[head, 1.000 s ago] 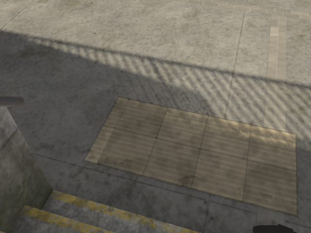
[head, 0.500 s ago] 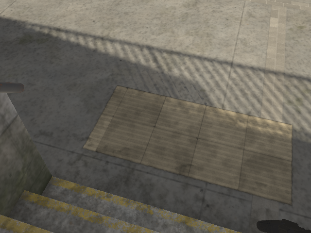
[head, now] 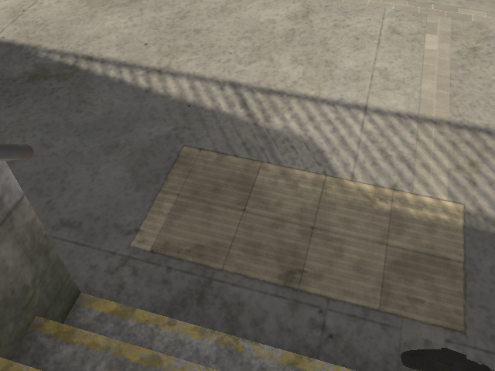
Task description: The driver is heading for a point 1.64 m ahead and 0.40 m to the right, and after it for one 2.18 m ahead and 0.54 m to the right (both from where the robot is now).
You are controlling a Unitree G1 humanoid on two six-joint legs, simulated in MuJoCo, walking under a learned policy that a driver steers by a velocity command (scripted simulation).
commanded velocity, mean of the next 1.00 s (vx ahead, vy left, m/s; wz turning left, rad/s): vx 1.00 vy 0.00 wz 0.00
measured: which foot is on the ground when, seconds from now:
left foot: down 0.00-1.00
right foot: down 0.00-1.00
